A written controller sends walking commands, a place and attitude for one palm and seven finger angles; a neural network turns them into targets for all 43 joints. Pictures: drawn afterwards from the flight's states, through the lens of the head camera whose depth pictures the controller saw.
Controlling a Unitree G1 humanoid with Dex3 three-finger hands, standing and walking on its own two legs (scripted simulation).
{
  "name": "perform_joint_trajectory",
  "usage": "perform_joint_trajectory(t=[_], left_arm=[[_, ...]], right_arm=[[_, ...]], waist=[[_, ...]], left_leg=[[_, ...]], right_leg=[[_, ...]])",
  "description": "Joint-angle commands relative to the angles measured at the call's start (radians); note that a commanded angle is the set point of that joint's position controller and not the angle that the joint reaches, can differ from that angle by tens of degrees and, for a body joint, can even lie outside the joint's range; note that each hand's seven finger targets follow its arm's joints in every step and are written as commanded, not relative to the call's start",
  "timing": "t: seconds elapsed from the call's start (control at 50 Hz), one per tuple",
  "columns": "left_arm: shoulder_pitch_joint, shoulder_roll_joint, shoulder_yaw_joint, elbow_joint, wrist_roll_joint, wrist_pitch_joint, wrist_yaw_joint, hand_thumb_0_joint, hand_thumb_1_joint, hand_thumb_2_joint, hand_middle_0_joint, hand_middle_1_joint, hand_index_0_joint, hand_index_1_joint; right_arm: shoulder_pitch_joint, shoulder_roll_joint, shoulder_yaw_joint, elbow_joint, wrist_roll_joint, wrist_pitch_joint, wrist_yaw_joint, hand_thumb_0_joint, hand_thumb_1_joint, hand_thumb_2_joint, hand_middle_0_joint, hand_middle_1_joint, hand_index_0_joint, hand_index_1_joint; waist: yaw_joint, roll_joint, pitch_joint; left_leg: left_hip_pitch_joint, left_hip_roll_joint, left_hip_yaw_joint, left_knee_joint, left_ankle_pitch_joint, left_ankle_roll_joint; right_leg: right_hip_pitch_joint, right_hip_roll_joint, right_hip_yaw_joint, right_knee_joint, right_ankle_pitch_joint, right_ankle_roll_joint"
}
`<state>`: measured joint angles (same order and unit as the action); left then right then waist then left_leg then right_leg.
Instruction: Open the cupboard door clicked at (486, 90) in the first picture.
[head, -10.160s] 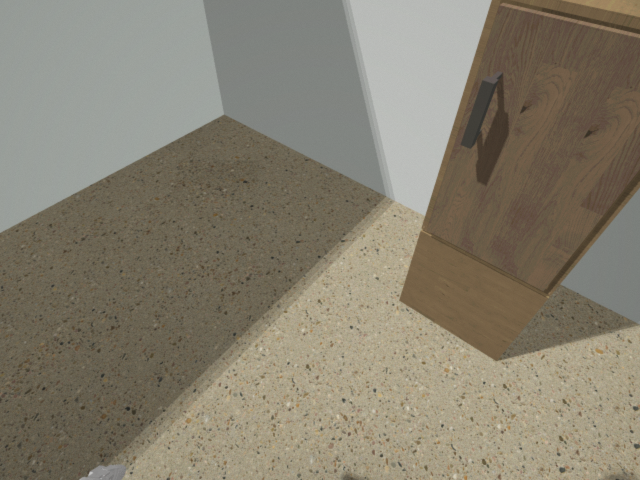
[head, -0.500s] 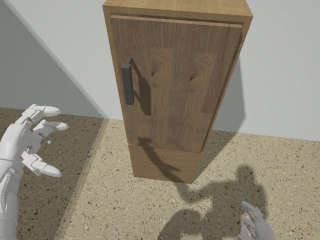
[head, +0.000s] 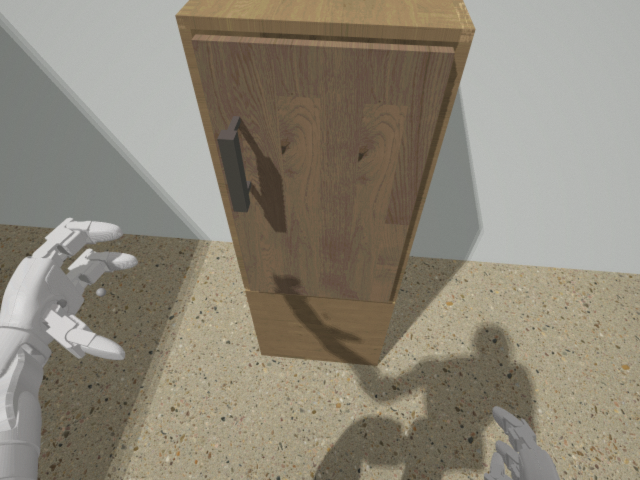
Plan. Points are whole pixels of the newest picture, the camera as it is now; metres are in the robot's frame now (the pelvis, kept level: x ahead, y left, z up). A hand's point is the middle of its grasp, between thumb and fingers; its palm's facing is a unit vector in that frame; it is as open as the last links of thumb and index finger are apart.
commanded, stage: move the hooked fingers beside the handle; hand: left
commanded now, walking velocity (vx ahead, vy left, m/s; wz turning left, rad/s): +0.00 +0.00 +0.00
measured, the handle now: (238, 165) +0.55 +0.17 +0.08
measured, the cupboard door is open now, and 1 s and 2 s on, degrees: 0 0 0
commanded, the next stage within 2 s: none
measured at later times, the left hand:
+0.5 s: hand (129, 257) +0.34 +0.26 +0.10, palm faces -0.03 -1.00 -0.01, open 14.0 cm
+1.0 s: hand (158, 224) +0.40 +0.25 +0.10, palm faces -0.04 -1.00 +0.00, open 14.0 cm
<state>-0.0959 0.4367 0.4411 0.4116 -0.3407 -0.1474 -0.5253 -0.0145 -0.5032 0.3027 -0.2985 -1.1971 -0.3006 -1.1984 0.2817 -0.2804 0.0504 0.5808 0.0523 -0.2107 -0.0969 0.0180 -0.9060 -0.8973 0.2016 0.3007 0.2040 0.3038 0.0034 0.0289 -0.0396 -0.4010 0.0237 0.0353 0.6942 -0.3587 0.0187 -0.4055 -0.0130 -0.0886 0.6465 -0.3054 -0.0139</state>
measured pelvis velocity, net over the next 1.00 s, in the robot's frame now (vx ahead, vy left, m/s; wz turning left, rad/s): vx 0.00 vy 0.01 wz -0.01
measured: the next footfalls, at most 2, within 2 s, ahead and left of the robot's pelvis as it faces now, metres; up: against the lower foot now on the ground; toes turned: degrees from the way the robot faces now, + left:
none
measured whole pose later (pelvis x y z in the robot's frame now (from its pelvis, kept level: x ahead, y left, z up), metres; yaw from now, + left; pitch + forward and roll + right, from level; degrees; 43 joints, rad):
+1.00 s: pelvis +0.00 +0.01 -0.01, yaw -1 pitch +9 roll -1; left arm -0.56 0.48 0.38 0.86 -0.23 -0.23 -0.45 -0.01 -0.50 0.30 -0.30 -1.20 -0.30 -1.20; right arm 0.34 -0.29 0.04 0.61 0.04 -0.09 -0.07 0.02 -0.91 -0.90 0.20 0.30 0.20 0.30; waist -0.06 0.01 -0.05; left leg -0.53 0.02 0.05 0.75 -0.37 0.03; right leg -0.54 -0.02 -0.07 0.70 -0.31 0.00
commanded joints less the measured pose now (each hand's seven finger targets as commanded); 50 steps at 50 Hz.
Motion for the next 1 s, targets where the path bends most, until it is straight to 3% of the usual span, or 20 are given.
perform_joint_trajectory(t=[0.0, 0.02, 0.08, 0.14, 0.16, 0.3, 0.4, 0.44, 0.48, 0.52, 0.58, 0.62, 0.66, 0.68, 0.72, 0.74, 0.78, 0.88, 0.94, 0.98], left_arm=[[-0.233, 0.276, 0.097, -0.196, -0.034, -0.068, 0.000, 0.000, -0.500, 0.300, -0.300, -1.200, -0.300, -1.200], [-0.237, 0.282, 0.099, -0.187, -0.037, -0.064, -0.002, 0.000, -0.500, 0.300, -0.300, -1.200, -0.300, -1.200], [-0.292, 0.271, 0.077, -0.197, -0.032, -0.066, -0.003, 0.000, -0.500, 0.300, -0.300, -1.200, -0.300, -1.200], [-0.354, 0.302, 0.091, -0.151, -0.025, -0.068, 0.004, 0.000, -0.500, 0.300, -0.300, -1.200, -0.300, -1.200], [-0.402, 0.285, 0.064, -0.142, -0.019, -0.073, 0.003, 0.000, -0.500, 0.300, -0.300, -1.200, -0.300, -1.200], [-0.465, 0.301, 0.056, -0.060, 0.002, -0.091, 0.002, 0.000, -0.500, 0.300, -0.300, -1.200, -0.300, -1.200], [-0.489, 0.325, 0.075, 0.012, 0.009, -0.088, 0.014, 0.000, -0.500, 0.300, -0.300, -1.200, -0.300, -1.200], [-0.522, 0.310, 0.052, 0.000, 0.015, -0.094, 0.017, 0.000, -0.500, 0.300, -0.300, -1.200, -0.300, -1.200], [-0.566, 0.297, 0.034, 0.021, 0.024, -0.100, 0.028, 0.000, -0.500, 0.300, -0.300, -1.200, -0.300, -1.200], [-0.579, 0.283, 0.021, 0.013, 0.020, -0.111, 0.034, 0.000, -0.500, 0.300, -0.300, -1.200, -0.300, -1.200], [-0.605, 0.321, 0.050, 0.080, 0.035, -0.113, 0.046, 0.000, -0.500, 0.300, -0.300, -1.200, -0.300, -1.200], [-0.641, 0.344, 0.063, 0.096, 0.038, -0.123, 0.048, 0.000, -0.500, 0.300, -0.300, -1.200, -0.300, -1.200], [-0.662, 0.324, 0.041, 0.073, 0.047, -0.135, 0.048, 0.000, -0.500, 0.300, -0.300, -1.200, -0.300, -1.200], [-0.656, 0.335, 0.053, 0.090, 0.051, -0.138, 0.051, 0.000, -0.500, 0.300, -0.300, -1.200, -0.300, -1.200], [-0.681, 0.302, 0.021, 0.095, 0.045, -0.145, 0.046, 0.000, -0.500, 0.300, -0.300, -1.200, -0.300, -1.200], [-0.672, 0.321, 0.042, 0.109, 0.045, -0.146, 0.047, 0.000, -0.500, 0.300, -0.300, -1.200, -0.300, -1.200], [-0.709, 0.291, 0.010, 0.126, 0.050, -0.146, 0.048, 0.000, -0.500, 0.300, -0.300, -1.200, -0.300, -1.200], [-0.814, 0.303, -0.006, 0.227, 0.078, -0.141, 0.070, 0.000, -0.500, 0.300, -0.300, -1.200, -0.300, -1.200], [-0.903, 0.324, -0.005, 0.233, 0.094, -0.167, 0.087, 0.000, -0.500, 0.300, -0.300, -1.200, -0.300, -1.200], [-0.944, 0.308, -0.023, 0.243, 0.104, -0.187, 0.095, 0.000, -0.500, 0.300, -0.300, -1.200, -0.300, -1.200]], right_arm=[[-0.063, -0.138, -0.055, -0.146, 0.005, -0.059, -0.018, 0.000, -0.900, -0.900, 0.200, 0.300, 0.200, 0.300], [-0.061, -0.141, -0.054, -0.145, 0.003, -0.057, -0.017, 0.000, -0.900, -0.900, 0.200, 0.300, 0.200, 0.300], [-0.068, -0.139, -0.053, -0.143, 0.007, -0.057, -0.020, 0.000, -0.900, -0.900, 0.200, 0.300, 0.200, 0.300], [-0.056, -0.142, -0.055, -0.131, 0.006, -0.050, -0.026, 0.000, -0.900, -0.900, 0.200, 0.300, 0.200, 0.300], [-0.057, -0.142, -0.052, -0.127, 0.007, -0.049, -0.028, 0.000, -0.900, -0.900, 0.200, 0.300, 0.200, 0.300], [-0.038, -0.145, -0.055, -0.121, 0.006, -0.038, -0.025, 0.000, -0.900, -0.900, 0.200, 0.300, 0.200, 0.300], [-0.022, -0.151, -0.057, -0.121, 0.006, -0.017, -0.016, 0.000, -0.900, -0.900, 0.200, 0.300, 0.200, 0.300], [-0.019, -0.147, -0.056, -0.131, 0.004, -0.012, -0.012, 0.000, -0.900, -0.900, 0.200, 0.300, 0.200, 0.300], [0.001, -0.150, -0.059, -0.121, 0.005, -0.004, -0.011, 0.000, -0.900, -0.900, 0.200, 0.300, 0.200, 0.300], [0.002, -0.151, -0.059, -0.127, 0.003, 0.000, -0.008, 0.000, -0.900, -0.900, 0.200, 0.300, 0.200, 0.300], [0.018, -0.157, -0.061, -0.111, 0.004, 0.017, -0.008, 0.000, -0.900, -0.900, 0.200, 0.300, 0.200, 0.300], [0.027, -0.161, -0.062, -0.109, 0.001, 0.025, -0.007, 0.000, -0.900, -0.900, 0.200, 0.300, 0.200, 0.300], [0.034, -0.155, -0.065, -0.111, 0.000, 0.031, -0.003, 0.000, -0.900, -0.900, 0.200, 0.300, 0.200, 0.300], [0.040, -0.155, -0.065, -0.108, -0.002, 0.034, -0.001, 0.000, -0.900, -0.900, 0.200, 0.300, 0.200, 0.300], [0.047, -0.156, -0.065, -0.109, -0.002, 0.040, 0.000, 0.000, -0.900, -0.900, 0.200, 0.300, 0.200, 0.300], [0.052, -0.159, -0.068, -0.105, -0.002, 0.044, 0.001, 0.000, -0.900, -0.900, 0.200, 0.300, 0.200, 0.300], [0.058, -0.157, -0.069, -0.099, -0.001, 0.050, 0.003, 0.000, -0.900, -0.900, 0.200, 0.300, 0.200, 0.300], [0.080, -0.167, -0.068, -0.083, -0.002, 0.072, 0.006, 0.000, -0.900, -0.900, 0.200, 0.300, 0.200, 0.300], [0.097, -0.169, -0.071, -0.074, -0.007, 0.082, 0.009, 0.000, -0.900, -0.900, 0.200, 0.300, 0.200, 0.300], [0.107, -0.167, -0.070, -0.065, -0.011, 0.086, 0.012, 0.000, -0.900, -0.900, 0.200, 0.300, 0.200, 0.300]], waist=[[0.004, 0.034, -0.210], [0.003, 0.003, -0.197], [-0.007, 0.051, -0.199], [-0.015, 0.013, -0.195], [-0.025, 0.030, -0.192], [-0.016, 0.049, -0.259], [-0.014, 0.029, -0.242], [-0.010, 0.064, -0.265], [-0.027, 0.030, -0.269], [-0.022, 0.036, -0.278], [-0.034, 0.011, -0.262], [-0.027, 0.010, -0.270], [-0.031, 0.063, -0.325], [-0.027, 0.078, -0.318], [-0.039, 0.039, -0.314], [-0.033, 0.040, -0.321], [-0.047, 0.056, -0.312], [-0.068, 0.026, -0.268], [-0.074, 0.055, -0.334], [-0.078, 0.084, -0.357]], left_leg=[[0.063, -0.030, -0.043, -0.100, 0.212, 0.008], [0.053, -0.028, -0.043, -0.094, 0.212, 0.009], [0.058, -0.031, -0.040, -0.096, 0.196, 0.008], [0.041, -0.030, -0.039, -0.086, 0.182, 0.009], [0.042, -0.031, -0.042, -0.089, 0.176, 0.008], [0.049, -0.032, -0.043, -0.079, 0.217, 0.007], [0.019, -0.029, -0.043, -0.081, 0.209, 0.005], [0.032, -0.031, -0.043, -0.080, 0.225, 0.004], [0.036, -0.028, -0.049, -0.080, 0.232, 0.005], [0.043, -0.030, -0.049, -0.076, 0.236, 0.005], [0.014, -0.026, -0.045, -0.079, 0.207, 0.007], [0.005, -0.027, -0.050, -0.078, 0.217, 0.005], [0.044, -0.027, -0.046, -0.073, 0.254, 0.005], [0.044, -0.025, -0.047, -0.072, 0.258, 0.002], [0.045, -0.023, -0.052, -0.067, 0.285, 0.004], [0.046, -0.020, -0.053, -0.067, 0.285, 0.002], [0.052, -0.020, -0.053, -0.067, 0.279, 0.001], [0.015, -0.017, -0.066, -0.067, 0.220, 0.001], [0.049, -0.015, -0.071, -0.052, 0.244, -0.001], [0.076, -0.012, -0.079, -0.044, 0.276, -0.007]], right_leg=[[0.099, 0.019, 0.055, -0.079, 0.182, -0.009], [0.101, 0.022, 0.058, -0.078, 0.183, -0.009], [0.084, 0.017, 0.060, -0.079, 0.169, -0.007], [0.082, 0.016, 0.071, -0.081, 0.157, -0.004], [0.073, 0.015, 0.068, -0.078, 0.151, -0.005], [0.089, 0.012, 0.066, -0.055, 0.200, -0.010], [0.075, 0.015, 0.064, -0.051, 0.194, -0.010], [0.080, 0.018, 0.062, -0.041, 0.208, -0.015], [0.064, 0.021, 0.055, -0.038, 0.212, -0.013], [0.071, 0.024, 0.058, -0.036, 0.212, -0.017], [0.055, 0.023, 0.060, -0.040, 0.194, -0.011], [0.072, 0.025, 0.060, -0.031, 0.199, -0.016], [0.069, 0.024, 0.061, -0.024, 0.234, -0.015], [0.060, 0.025, 0.059, -0.024, 0.234, -0.017], [0.062, 0.031, 0.055, -0.018, 0.257, -0.018], [0.053, 0.031, 0.054, -0.018, 0.256, -0.017], [0.029, 0.031, 0.051, -0.019, 0.248, -0.015], [-0.029, 0.031, 0.045, -0.018, 0.184, -0.016], [-0.035, 0.032, 0.049, -0.006, 0.192, -0.017], [-0.052, 0.031, 0.045, 0.003, 0.203, -0.019]])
